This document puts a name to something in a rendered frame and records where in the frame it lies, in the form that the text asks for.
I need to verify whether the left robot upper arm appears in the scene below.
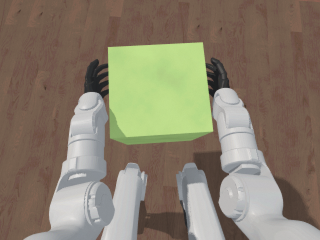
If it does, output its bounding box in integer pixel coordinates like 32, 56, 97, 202
23, 180, 115, 240

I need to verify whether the carton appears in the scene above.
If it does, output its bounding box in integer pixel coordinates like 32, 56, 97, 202
108, 42, 213, 145

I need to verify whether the left robot hand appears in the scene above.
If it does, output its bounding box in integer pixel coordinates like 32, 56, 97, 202
84, 59, 109, 99

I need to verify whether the right robot upper arm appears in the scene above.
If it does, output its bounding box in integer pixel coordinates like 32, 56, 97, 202
218, 173, 320, 240

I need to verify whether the right robot forearm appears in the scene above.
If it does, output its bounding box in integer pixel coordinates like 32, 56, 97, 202
212, 88, 284, 205

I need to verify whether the robot right foot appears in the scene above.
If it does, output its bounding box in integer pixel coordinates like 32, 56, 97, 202
180, 200, 188, 228

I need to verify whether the left robot forearm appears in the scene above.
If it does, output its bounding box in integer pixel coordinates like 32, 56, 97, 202
49, 92, 109, 221

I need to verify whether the right robot hand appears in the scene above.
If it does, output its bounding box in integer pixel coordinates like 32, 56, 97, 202
205, 57, 230, 98

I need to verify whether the robot right thigh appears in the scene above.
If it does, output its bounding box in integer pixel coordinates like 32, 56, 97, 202
176, 167, 226, 240

